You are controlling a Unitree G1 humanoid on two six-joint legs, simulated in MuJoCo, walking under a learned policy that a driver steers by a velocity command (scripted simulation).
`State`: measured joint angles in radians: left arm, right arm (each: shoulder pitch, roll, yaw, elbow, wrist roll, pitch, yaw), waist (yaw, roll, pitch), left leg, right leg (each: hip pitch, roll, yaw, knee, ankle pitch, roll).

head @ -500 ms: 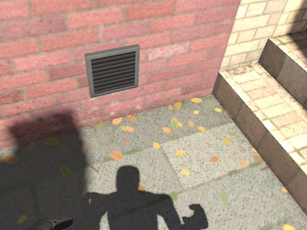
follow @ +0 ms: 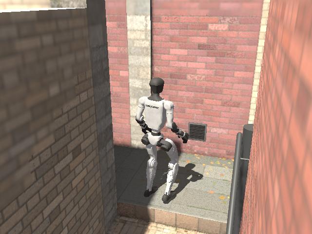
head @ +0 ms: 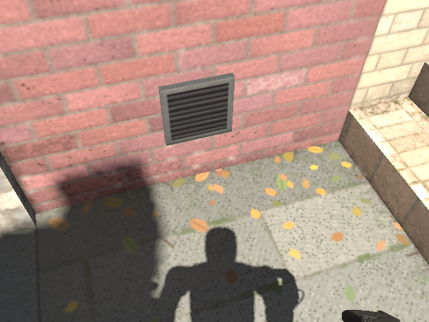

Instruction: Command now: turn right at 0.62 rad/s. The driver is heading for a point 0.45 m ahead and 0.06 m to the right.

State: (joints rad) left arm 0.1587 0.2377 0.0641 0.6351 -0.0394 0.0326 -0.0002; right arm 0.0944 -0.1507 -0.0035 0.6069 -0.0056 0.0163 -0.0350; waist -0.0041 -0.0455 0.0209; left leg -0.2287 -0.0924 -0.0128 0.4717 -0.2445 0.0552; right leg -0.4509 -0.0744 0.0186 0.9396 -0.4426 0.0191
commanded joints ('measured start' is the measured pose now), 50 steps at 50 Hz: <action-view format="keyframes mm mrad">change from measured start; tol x32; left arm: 1 -73 70 21 -106 -8 -16 -29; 50 -69 116 11 -38 113 -93 37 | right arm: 1 -17 -177 -69 -61 3 0 -11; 50 208 -222 -62 -16 -26 -173 114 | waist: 1 -29 170 -86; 5 43 122 -140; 7 12 -408 -122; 11 46 10 -170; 50 -13 161 21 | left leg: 1 186 292 -166 -47 536 197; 5 122 247 -41 104 426 76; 8 -418 -27 -70 737 -432 -109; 22 -372 136 -93 543 80 -131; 33 -320 133 0 344 -239 -75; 37 -87 67 64 53 41 -8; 40 344 419 -562 -44 997 293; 45 241 263 -405 -86 685 188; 47 191 235 -442 -221 -108 164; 50 92 238 -405 -267 -293 121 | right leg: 1 -85 5 -19 -62 -26 -2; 5 152 35 -43 -422 267 -56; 8 458 -305 607 -516 984 -412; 25 245 -64 276 -635 323 -139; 37 384 -142 113 -366 927 -191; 40 -191 167 28 264 -218 33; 50 -234 23 15 206 141 87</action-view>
